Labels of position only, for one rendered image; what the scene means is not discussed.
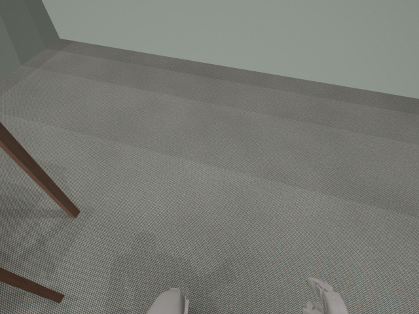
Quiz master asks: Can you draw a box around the chair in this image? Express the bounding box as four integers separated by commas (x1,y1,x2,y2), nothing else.
0,268,65,303

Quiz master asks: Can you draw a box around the table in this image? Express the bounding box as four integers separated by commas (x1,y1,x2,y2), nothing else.
0,123,80,218

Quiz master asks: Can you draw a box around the right robot hand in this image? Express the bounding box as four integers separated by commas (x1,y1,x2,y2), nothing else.
302,277,350,314

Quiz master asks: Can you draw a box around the left robot thigh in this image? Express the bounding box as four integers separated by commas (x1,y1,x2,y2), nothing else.
146,291,189,314

